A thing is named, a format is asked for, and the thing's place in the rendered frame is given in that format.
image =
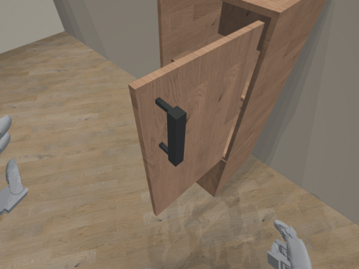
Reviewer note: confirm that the left robot hand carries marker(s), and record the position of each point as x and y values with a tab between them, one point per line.
12	195

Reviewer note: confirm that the handle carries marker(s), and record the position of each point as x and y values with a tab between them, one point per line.
176	128

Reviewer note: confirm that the cupboard door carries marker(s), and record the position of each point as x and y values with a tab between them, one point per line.
207	84

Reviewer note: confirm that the right robot hand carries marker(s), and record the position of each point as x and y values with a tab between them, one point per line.
293	254

